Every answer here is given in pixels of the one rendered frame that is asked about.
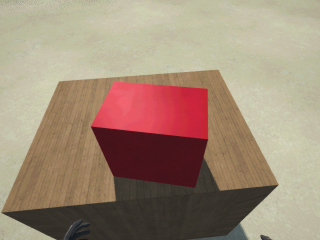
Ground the pedestal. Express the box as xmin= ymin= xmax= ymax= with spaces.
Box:
xmin=1 ymin=69 xmax=279 ymax=240

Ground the carton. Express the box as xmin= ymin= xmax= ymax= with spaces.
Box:
xmin=91 ymin=81 xmax=208 ymax=188

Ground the robot left hand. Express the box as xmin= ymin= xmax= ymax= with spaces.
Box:
xmin=62 ymin=219 xmax=90 ymax=240

